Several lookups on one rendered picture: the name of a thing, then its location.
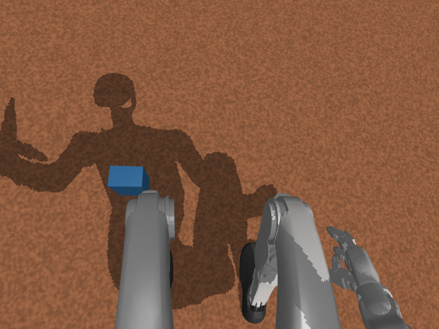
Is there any right robot hand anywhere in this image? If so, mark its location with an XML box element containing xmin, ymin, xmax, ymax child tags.
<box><xmin>327</xmin><ymin>226</ymin><xmax>381</xmax><ymax>293</ymax></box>

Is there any right robot arm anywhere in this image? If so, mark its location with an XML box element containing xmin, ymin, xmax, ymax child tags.
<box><xmin>356</xmin><ymin>283</ymin><xmax>412</xmax><ymax>329</ymax></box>

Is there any carton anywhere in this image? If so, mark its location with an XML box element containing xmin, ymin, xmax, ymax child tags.
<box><xmin>108</xmin><ymin>166</ymin><xmax>150</xmax><ymax>195</ymax></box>

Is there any right robot foot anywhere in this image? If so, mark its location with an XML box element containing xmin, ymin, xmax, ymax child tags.
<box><xmin>239</xmin><ymin>243</ymin><xmax>266</xmax><ymax>324</ymax></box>

